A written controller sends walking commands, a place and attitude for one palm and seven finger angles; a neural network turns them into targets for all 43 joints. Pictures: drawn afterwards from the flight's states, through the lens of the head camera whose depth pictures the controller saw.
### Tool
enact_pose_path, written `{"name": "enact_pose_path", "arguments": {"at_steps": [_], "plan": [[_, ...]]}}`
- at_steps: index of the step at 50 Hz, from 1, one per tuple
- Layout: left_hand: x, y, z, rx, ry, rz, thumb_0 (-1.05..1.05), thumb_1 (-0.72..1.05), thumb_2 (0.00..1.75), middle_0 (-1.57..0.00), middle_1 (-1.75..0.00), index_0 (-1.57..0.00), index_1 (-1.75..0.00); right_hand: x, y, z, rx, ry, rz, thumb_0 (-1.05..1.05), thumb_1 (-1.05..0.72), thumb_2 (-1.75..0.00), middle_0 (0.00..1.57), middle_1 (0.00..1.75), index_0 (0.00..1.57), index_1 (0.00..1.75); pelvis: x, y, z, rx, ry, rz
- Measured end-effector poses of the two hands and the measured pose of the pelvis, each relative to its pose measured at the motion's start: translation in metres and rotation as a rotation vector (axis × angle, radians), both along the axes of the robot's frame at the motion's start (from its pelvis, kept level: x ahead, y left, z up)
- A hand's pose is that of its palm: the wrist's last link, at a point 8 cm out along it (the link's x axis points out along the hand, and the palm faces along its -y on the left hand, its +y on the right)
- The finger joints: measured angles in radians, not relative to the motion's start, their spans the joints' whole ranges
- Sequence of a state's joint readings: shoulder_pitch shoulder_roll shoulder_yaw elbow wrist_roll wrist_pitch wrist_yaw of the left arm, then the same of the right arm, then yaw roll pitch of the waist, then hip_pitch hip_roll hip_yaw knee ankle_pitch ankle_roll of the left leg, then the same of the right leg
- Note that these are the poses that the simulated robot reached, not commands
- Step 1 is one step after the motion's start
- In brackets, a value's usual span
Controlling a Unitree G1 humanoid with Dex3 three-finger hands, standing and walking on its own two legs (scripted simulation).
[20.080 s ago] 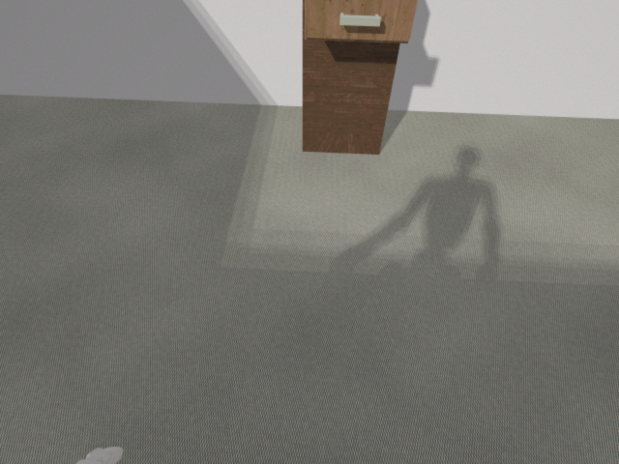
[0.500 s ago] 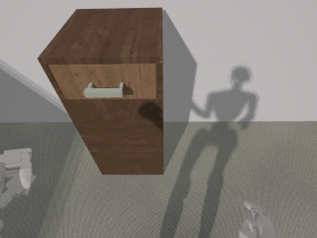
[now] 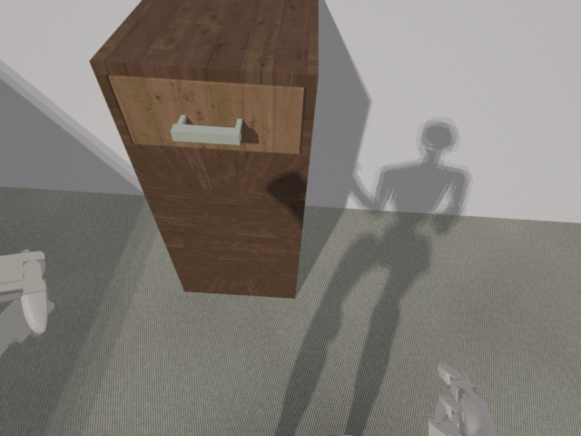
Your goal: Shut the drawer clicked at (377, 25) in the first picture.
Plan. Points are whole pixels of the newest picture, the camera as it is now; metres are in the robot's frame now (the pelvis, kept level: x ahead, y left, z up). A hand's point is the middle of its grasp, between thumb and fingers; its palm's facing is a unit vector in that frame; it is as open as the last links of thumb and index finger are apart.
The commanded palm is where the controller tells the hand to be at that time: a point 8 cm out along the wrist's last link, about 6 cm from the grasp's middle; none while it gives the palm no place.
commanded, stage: step back with the hand held close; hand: left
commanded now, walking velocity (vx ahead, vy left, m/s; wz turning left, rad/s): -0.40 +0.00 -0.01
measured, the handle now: (208, 127) +0.66 +0.19 +0.03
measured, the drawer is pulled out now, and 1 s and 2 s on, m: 0.00 0.00 0.00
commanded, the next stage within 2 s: stop stepping back and stand still in 1.02 s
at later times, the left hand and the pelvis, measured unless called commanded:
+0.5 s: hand (6, 380) +0.14 +0.23 +0.18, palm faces +0.42 -0.74 -0.52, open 3.3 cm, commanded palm +0.07 +0.27 +0.19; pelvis -0.05 -0.02 -0.01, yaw +3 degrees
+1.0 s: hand out of the picture +0.05 +0.20 +0.19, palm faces +0.31 -0.85 -0.43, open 3.3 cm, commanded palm -0.01 +0.25 +0.19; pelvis -0.16 -0.02 +0.01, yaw -5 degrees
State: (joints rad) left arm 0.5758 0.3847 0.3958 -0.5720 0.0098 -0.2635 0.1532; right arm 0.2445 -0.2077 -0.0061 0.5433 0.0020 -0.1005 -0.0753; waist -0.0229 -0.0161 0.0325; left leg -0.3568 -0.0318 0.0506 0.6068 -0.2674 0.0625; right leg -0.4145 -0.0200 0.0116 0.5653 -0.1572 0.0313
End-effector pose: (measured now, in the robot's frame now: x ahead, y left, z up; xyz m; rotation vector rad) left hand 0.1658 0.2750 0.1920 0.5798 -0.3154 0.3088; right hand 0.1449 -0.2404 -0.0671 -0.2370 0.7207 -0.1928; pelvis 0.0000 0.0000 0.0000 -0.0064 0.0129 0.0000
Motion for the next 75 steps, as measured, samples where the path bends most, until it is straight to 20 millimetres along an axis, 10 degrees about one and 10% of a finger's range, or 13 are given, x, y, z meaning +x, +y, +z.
{"name": "enact_pose_path", "arguments": {"at_steps": [14, 40, 55, 75], "plan": [[-0.028, -0.016, 0.004, 0.034, -0.032, -0.038, 0.02, 0.89, 0.9, -1.41, -1.6, -1.41, -1.59, -0.003, -0.009, -0.003, 0.005, -0.026, 0.028, 0.02, -0.9, -0.9, 0.2, 0.3, 0.21, 0.3, -0.028, -0.011, -0.008, 0.008, 0.001, -0.001], [-0.121, 0.006, 0.009, 0.026, -0.042, -0.013, 0.02, 0.89, 0.9, -1.41, -1.6, -1.41, -1.59, -0.089, 0.01, 0.003, -0.007, -0.004, 0.045, 0.02, -0.9, -0.9, 0.2, 0.3, 0.21, 0.3, -0.109, -0.004, 0.001, -0.035, 0.023, 0.038], [-0.159, -0.046, 0.017, -0.031, -0.017, -0.196, 0.02, 0.89, 0.9, -1.41, -1.6, -1.41, -1.59, -0.189, -0.01, 0.005, 0.045, 0.011, -0.039, 0.01, -0.9, -0.9, 0.21, 0.3, 0.21, 0.3, -0.187, -0.019, 0.011, -0.001, 0.053, -0.124], [-0.281, -0.016, 0.008, -0.079, -0.021, -0.037, 0.02, 0.89, 0.9, -1.41, -1.6, -1.41, -1.59, -0.324, -0.034, 0.005, -0.033, 0.055, -0.117, 0.02, -0.9, -0.9, 0.2, 0.3, 0.2, 0.3, -0.276, -0.012, 0.012, 0.018, -0.02, -0.104]]}}
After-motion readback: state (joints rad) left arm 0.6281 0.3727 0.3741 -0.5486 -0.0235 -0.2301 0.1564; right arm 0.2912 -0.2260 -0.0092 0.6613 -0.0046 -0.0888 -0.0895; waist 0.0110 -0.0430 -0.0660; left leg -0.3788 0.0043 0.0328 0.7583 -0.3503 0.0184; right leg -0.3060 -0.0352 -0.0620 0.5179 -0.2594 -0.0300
